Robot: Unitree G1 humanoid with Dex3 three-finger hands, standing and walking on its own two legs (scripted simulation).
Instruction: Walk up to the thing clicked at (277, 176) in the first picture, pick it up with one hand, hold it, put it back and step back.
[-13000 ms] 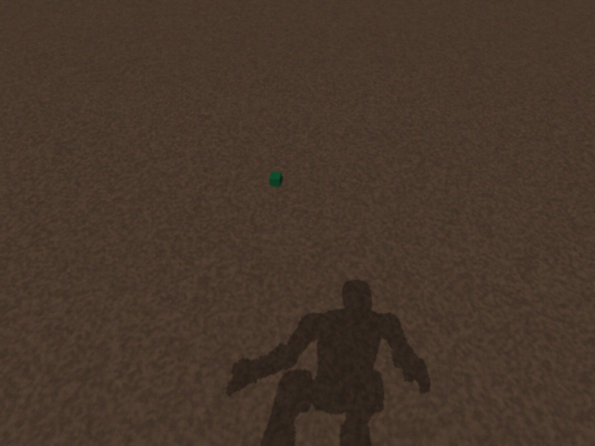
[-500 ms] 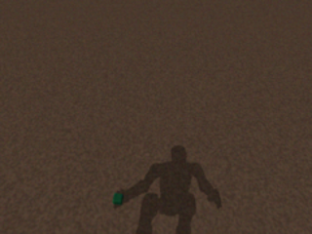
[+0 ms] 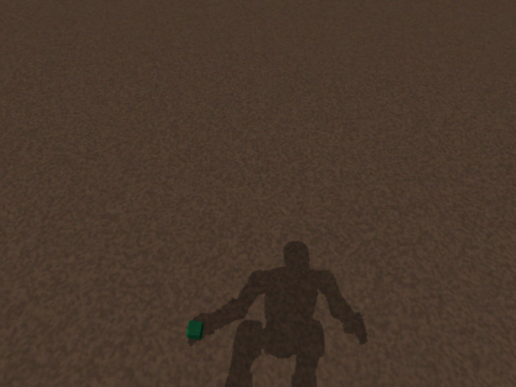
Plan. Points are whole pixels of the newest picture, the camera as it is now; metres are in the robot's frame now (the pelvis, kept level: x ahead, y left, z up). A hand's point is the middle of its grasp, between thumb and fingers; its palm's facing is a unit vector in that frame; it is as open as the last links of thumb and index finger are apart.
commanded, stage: stand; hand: left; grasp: from above
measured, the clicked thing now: (195, 330) +0.43 +0.22 -0.76
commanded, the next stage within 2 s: rise first in 0.64 s
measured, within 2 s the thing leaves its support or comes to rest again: neither
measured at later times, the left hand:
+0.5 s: hand out of the picture +0.07 +0.25 -0.16, palm faces -0.04 -0.94 -0.34, open 7.3 cm
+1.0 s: hand out of the picture +0.15 +0.25 -0.17, palm faces -0.02 -0.94 -0.34, open 8.9 cm
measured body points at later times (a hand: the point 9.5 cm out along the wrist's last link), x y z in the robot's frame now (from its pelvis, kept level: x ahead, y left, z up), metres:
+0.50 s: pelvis +0.00 +0.00 +0.00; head +0.01 +0.00 +0.45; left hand +0.07 +0.30 -0.13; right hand +0.07 -0.30 -0.13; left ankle -0.01 +0.11 -0.75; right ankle -0.01 -0.12 -0.75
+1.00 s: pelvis -0.02 -0.01 -0.03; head +0.04 +0.00 +0.42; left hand +0.15 +0.29 -0.15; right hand +0.08 -0.27 -0.15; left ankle -0.01 +0.11 -0.75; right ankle -0.01 -0.12 -0.75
